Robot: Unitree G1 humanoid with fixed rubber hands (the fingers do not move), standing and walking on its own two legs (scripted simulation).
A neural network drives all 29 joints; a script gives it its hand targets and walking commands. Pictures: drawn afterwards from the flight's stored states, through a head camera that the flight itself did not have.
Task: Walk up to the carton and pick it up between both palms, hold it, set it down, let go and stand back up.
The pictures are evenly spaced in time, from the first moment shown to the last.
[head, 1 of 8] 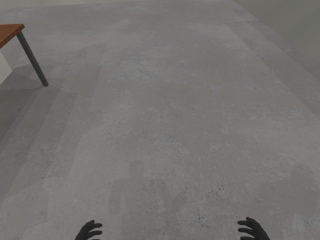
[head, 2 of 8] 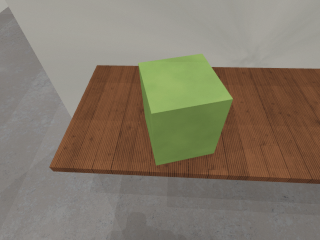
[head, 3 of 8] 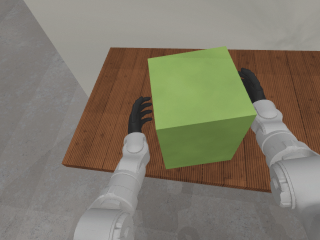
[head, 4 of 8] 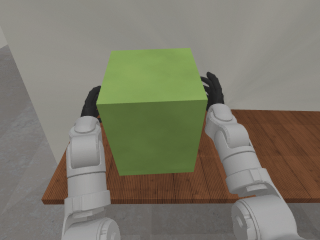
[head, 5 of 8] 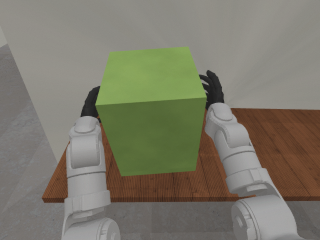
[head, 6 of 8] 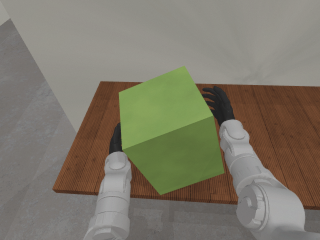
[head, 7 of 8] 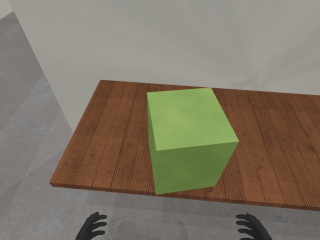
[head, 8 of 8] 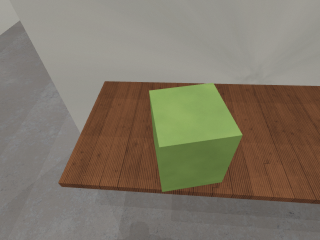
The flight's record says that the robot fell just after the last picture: no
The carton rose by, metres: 0.21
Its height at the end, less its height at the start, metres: +0.00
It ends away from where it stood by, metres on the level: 0.04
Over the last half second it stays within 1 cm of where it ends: yes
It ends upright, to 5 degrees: yes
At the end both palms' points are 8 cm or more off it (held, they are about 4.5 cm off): yes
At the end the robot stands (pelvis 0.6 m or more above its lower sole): yes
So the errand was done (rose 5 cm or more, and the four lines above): yes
